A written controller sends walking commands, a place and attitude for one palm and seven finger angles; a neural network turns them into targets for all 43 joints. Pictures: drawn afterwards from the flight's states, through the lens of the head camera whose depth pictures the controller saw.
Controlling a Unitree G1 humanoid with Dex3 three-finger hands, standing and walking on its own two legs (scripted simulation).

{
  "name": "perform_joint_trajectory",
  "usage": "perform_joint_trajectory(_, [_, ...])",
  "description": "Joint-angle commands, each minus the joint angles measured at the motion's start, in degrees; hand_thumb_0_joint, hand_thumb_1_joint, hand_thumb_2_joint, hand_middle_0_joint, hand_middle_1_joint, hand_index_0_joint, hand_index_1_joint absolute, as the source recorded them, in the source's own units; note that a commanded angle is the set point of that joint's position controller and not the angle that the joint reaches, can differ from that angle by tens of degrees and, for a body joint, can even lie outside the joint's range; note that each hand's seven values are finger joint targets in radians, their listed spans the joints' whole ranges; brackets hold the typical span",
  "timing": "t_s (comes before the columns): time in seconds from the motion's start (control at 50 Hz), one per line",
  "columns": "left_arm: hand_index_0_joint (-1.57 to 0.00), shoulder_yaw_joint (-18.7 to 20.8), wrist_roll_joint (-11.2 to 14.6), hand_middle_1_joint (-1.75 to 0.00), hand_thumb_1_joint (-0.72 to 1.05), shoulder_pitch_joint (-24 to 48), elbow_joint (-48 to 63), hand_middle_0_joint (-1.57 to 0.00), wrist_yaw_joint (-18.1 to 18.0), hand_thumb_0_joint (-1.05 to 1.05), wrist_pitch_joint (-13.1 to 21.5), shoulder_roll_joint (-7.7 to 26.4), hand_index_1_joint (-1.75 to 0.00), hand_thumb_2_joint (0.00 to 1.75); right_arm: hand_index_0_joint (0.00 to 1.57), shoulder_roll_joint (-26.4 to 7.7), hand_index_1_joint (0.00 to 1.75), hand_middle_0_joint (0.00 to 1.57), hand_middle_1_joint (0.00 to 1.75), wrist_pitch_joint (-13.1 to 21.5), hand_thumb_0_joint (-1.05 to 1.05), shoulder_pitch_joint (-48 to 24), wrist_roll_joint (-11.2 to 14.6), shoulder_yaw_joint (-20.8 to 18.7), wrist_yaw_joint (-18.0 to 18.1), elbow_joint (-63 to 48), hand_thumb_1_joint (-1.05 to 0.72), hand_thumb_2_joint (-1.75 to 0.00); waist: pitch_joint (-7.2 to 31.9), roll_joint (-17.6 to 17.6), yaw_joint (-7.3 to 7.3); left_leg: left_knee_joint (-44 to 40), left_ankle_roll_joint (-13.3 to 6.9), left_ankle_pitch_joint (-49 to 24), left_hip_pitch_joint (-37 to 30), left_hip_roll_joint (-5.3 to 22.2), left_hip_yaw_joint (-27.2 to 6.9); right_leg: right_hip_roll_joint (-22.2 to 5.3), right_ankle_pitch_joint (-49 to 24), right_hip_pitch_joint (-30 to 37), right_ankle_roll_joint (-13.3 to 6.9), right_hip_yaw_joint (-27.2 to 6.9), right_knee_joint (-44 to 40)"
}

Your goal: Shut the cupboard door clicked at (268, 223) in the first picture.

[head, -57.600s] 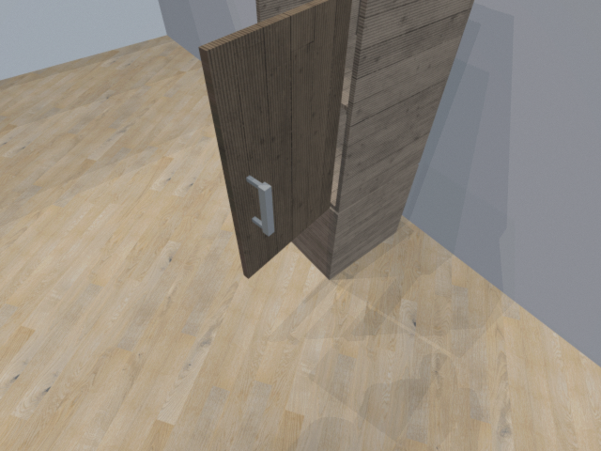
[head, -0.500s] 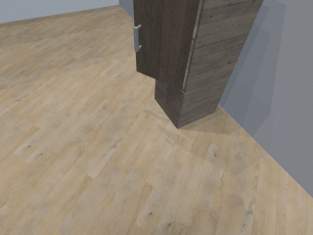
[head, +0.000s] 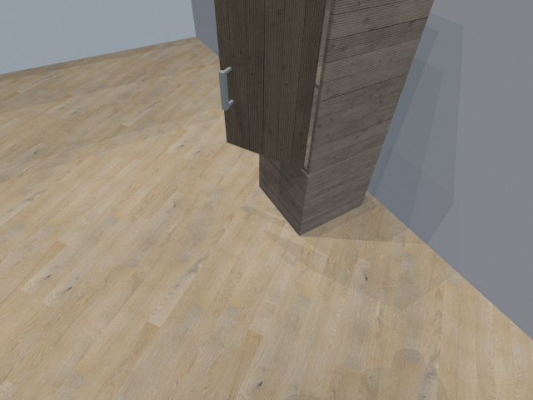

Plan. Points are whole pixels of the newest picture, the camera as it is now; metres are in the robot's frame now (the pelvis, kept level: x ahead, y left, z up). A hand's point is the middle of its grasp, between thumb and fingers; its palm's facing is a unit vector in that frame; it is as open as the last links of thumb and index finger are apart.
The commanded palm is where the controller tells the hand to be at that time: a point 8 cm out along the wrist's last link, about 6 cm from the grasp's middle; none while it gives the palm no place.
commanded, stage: let the arm hang, fingers relaxed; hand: left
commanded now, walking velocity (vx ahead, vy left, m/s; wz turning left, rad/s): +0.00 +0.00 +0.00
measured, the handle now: (227, 88) +1.09 +0.19 -0.09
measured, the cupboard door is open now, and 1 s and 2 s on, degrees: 31 31 31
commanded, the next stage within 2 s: look to check the result in 0.10 s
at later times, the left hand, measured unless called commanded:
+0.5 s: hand out of the picture +0.03 +0.20 -0.17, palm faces +0.02 -0.97 -0.25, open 7.4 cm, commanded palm none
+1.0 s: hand out of the picture +0.08 +0.20 -0.16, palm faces +0.06 -0.95 -0.29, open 7.4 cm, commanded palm none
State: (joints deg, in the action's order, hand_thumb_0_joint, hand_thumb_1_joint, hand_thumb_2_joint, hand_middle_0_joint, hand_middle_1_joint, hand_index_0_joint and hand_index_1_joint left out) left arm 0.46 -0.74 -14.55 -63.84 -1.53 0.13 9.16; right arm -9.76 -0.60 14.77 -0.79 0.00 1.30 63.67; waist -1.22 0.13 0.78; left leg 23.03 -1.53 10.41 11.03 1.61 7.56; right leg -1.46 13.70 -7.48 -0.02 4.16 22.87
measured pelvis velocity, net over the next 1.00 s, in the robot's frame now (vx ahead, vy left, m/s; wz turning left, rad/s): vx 0.03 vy -0.02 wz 0.06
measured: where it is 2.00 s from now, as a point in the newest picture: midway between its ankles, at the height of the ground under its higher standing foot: outside the picture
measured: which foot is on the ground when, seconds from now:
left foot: down 0.00-1.00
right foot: down 0.00-1.00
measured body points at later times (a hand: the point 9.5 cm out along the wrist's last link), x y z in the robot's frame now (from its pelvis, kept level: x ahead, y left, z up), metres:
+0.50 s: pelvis +0.02 -0.01 +0.00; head +0.03 -0.01 +0.45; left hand +0.03 +0.25 -0.15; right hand +0.05 -0.26 -0.15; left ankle +0.03 +0.10 -0.74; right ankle -0.01 -0.12 -0.74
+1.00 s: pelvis +0.03 -0.02 +0.00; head +0.04 -0.02 +0.45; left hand +0.07 +0.25 -0.14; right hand +0.09 -0.29 -0.15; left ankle +0.03 +0.10 -0.74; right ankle -0.01 -0.12 -0.74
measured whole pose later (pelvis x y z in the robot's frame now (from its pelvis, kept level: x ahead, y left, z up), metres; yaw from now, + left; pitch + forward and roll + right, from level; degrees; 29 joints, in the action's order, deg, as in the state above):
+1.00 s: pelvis +0.03 -0.02 +0.00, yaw +3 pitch -1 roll +0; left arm 1.5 -0.5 -9.3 -62.3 -1.3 -0.1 14.6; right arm -15.4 -1.4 9.5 -0.8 -0.3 1.0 62.1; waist -2.6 0.4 1.1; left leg 23.2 0.3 11.7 10.3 1.7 4.0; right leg -1.0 16.0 -4.8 -1.2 7.6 21.8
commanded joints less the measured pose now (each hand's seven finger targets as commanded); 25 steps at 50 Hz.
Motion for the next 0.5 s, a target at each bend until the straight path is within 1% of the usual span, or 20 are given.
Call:
perform_joint_trajectory(0.0, [-0.20, 1.53, -0.15, -0.30, 0.90, -3.91, 1.04, -0.20, -0.33, 0.00, 0.77, 7.86, -0.30, 0.90, 0.20, -7.03, 0.30, 0.20, 0.30, 0.89, 0.00, 2.45, -0.13, -1.61, 0.41, -1.55, -0.90, -0.90, -2.90, 0.70, -0.43, -5.13, -0.18, -2.18, -1.16, 5.18, -7.51, -4.82, -3.77, -4.29, -2.17, -5.44, -5.62])
perform_joint_trajectory(0.06, [-0.20, 1.56, -0.07, -0.30, 0.90, -3.10, 0.99, -0.20, -0.24, 0.00, 0.79, 8.24, -0.30, 0.90, 0.20, -7.59, 0.30, 0.20, 0.30, 0.88, 0.00, 2.22, -0.13, -1.59, 0.45, -1.51, -0.90, -0.90, -3.30, 0.80, -0.32, -5.56, -0.05, -1.30, -1.09, 5.25, -7.66, -4.80, -2.98, -4.18, -2.20, -5.40, -5.97])
perform_joint_trajectory(0.08, [-0.20, 1.66, -0.11, -0.30, 0.90, -3.18, 1.17, -0.20, -0.23, 0.00, 0.85, 8.53, -0.30, 0.90, 0.20, -8.24, 0.30, 0.20, 0.30, 0.90, 0.00, 1.95, -0.05, -1.70, 0.46, -1.68, -0.90, -0.90, -3.00, 0.96, -0.43, -5.36, -0.19, -2.25, -1.37, 5.29, -7.89, -4.67, -3.58, -3.93, -2.31, -5.47, -5.96])
perform_joint_trajectory(0.12, [-0.20, 1.74, -0.04, -0.30, 0.90, -2.88, 1.08, -0.20, -0.15, 0.00, 0.97, 8.96, -0.30, 0.90, 0.20, -8.36, 0.30, 0.20, 0.30, 1.06, 0.00, 1.58, -0.09, -1.66, 0.47, -1.57, -0.90, -0.90, -2.02, 0.86, -0.46, -5.14, -0.19, -3.51, -1.81, 5.39, -7.79, -4.98, -4.65, -3.02, -2.30, -5.46, -6.01])
perform_joint_trajectory(0.18, [-0.20, 1.77, -0.04, -0.30, 0.90, -2.58, 1.08, -0.20, -0.13, 0.00, 1.07, 9.53, -0.30, 0.90, 0.20, -9.43, 0.30, 0.20, 0.30, 1.10, 0.00, 1.08, 0.04, -1.83, 0.51, -1.81, -0.90, -0.90, -1.55, 0.26, -0.41, -5.08, -0.37, -4.55, -3.09, 5.63, -7.99, -4.97, -5.18, -3.08, -2.41, -5.40, -6.25])
perform_joint_trajectory(0.22, [-0.20, 1.79, -0.04, -0.30, 0.90, -1.83, 1.03, -0.20, -0.07, 0.00, 1.06, 9.90, -0.30, 0.90, 0.20, -9.61, 0.30, 0.20, 0.30, 1.12, 0.00, 0.70, -0.02, -1.80, 0.49, -1.66, -0.90, -0.90, -1.88, 0.75, -0.32, -5.36, -0.21, -4.25, -2.73, 5.65, -7.95, -5.06, -5.08, -2.69, -2.33, -5.42, -6.41])
perform_joint_trajectory(0.28, [-0.20, 1.92, -0.05, -0.30, 0.90, -1.75, 0.91, -0.20, -0.02, 0.00, 1.22, 10.59, -0.30, 0.90, 0.20, -10.67, 0.30, 0.20, 0.30, 1.20, 0.00, -0.09, 0.07, -1.90, 0.50, -1.92, -0.90, -0.90, -1.00, 0.15, -0.44, -5.11, -0.36, -6.09, -3.68, 5.82, -8.02, -5.14, -6.60, -2.12, -2.39, -5.29, -6.50])
perform_joint_trajectory(0.34, [-0.20, 1.87, -0.02, -0.30, 0.90, -0.82, 0.73, -0.20, 0.06, 0.00, 1.20, 11.10, -0.30, 0.90, 0.20, -11.20, 0.30, 0.20, 0.30, 1.17, 0.00, -1.09, -0.02, -1.92, 0.49, -1.77, -0.90, -0.90, -1.59, 0.30, -0.33, -5.48, -0.21, -5.68, -3.74, 5.85, -8.11, -5.30, -6.38, -2.06, -2.34, -5.43, -6.88])
perform_joint_trajectory(0.38, [-0.20, 1.89, -0.07, -0.30, 0.90, -0.59, 0.82, -0.20, 0.08, 0.00, 1.24, 11.69, -0.30, 0.90, 0.20, -11.81, 0.30, 0.20, 0.30, 1.14, 0.00, -1.46, 0.09, -1.96, 0.43, -1.97, -0.90, -0.90, -0.96, -0.31, -0.36, -5.48, -0.28, -6.20, -4.32, 6.00, -8.18, -5.26, -6.64, -1.90, -2.36, -5.32, -6.99])
perform_joint_trajectory(0.42, [-0.20, 1.93, -0.06, -0.30, 0.90, 0.08, 0.79, -0.20, 0.13, 0.00, 1.29, 12.14, -0.30, 0.90, 0.20, -12.17, 0.30, 0.20, 0.30, 1.31, 0.00, -2.00, 0.00, -1.95, 0.42, -1.93, -0.90, -0.90, -0.30, 0.63, -0.32, -5.57, -0.25, -7.28, -4.60, 6.10, -8.13, -5.50, -7.87, -1.11, -2.32, -5.36, -6.89])
perform_joint_trajectory(0.48, [-0.20, 2.06, -0.08, -0.30, 0.90, 0.60, 1.04, -0.20, 0.17, 0.00, 1.44, 12.91, -0.30, 0.90, 0.20, -13.08, 0.30, 0.20, 0.30, 1.37, 0.00, -2.93, 0.13, -1.96, 0.39, -2.19, -0.90, -0.90, 0.43, 0.25, -0.40, -5.53, -0.21, -8.52, -5.19, 6.28, -8.24, -5.62, -9.27, -0.39, -2.37, -5.31, -7.18])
